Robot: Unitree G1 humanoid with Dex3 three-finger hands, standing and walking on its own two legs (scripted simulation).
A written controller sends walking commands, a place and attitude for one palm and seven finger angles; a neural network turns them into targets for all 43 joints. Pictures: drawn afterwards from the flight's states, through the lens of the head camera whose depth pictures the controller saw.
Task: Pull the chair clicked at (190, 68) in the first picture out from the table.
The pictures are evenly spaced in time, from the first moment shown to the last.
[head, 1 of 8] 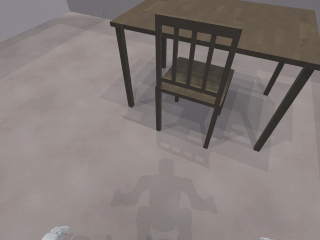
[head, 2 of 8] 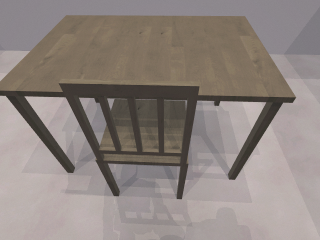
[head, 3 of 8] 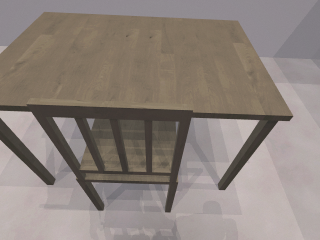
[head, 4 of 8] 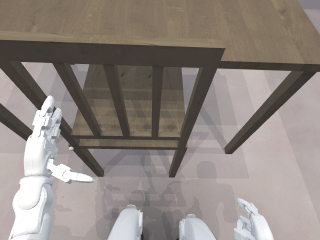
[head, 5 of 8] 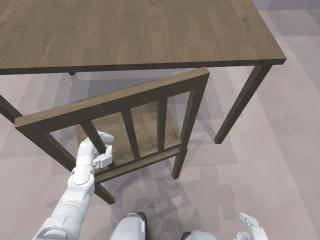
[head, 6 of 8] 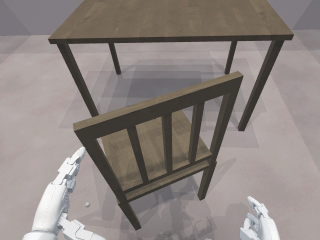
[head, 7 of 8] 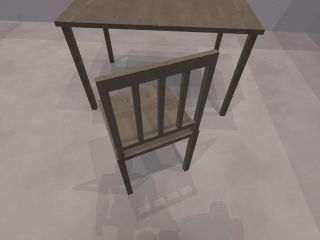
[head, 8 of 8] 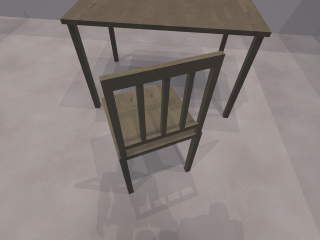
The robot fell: no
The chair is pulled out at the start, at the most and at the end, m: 0.00 0.49 0.49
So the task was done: yes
